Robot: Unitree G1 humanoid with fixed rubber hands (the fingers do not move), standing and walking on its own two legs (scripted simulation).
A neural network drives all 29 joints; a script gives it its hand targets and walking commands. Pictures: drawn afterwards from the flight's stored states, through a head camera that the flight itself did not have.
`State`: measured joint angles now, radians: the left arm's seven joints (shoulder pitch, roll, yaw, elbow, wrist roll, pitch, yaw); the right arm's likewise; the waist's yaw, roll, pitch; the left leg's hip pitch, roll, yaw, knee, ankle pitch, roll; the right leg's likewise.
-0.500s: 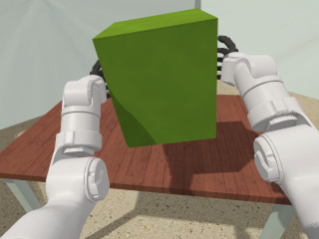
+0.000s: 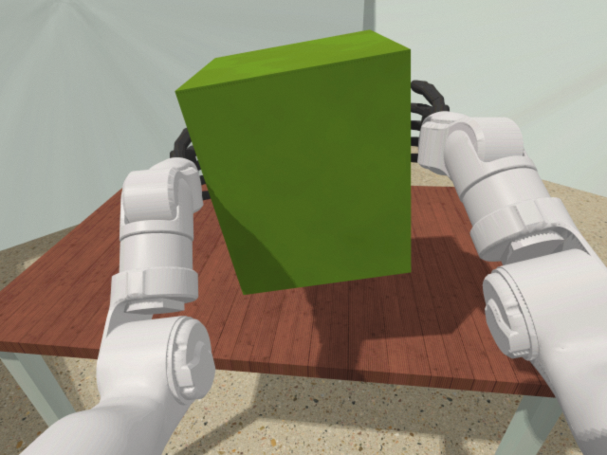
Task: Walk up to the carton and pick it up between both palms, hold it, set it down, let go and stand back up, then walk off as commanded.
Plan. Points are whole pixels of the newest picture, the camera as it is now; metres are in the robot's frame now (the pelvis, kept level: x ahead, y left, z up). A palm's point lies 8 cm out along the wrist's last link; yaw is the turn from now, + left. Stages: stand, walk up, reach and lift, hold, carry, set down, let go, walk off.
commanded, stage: hold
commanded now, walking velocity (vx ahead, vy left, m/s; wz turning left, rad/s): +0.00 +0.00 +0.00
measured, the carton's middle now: (307, 159) +0.39 +0.00 +0.29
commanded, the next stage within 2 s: none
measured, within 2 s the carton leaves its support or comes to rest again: neither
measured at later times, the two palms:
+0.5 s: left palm (183, 174) +0.36 +0.15 +0.29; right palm (434, 130) +0.36 -0.15 +0.34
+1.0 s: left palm (180, 171) +0.36 +0.16 +0.30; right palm (432, 133) +0.36 -0.14 +0.33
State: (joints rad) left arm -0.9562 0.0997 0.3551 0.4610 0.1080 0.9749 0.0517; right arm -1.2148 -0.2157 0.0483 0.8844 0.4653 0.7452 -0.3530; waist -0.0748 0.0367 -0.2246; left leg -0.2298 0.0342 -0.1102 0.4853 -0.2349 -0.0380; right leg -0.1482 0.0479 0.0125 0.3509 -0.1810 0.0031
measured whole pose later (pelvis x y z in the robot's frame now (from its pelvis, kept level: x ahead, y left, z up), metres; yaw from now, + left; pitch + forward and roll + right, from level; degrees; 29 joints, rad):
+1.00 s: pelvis -0.01 +0.00 +0.00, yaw +0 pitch -1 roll -2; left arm -1.03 0.13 0.35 0.58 0.10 0.94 0.05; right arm -1.25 -0.22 0.02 0.95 0.44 0.73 -0.34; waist -0.06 0.03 -0.23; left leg -0.25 0.03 -0.12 0.47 -0.21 -0.04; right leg -0.17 0.05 0.02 0.35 -0.16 0.00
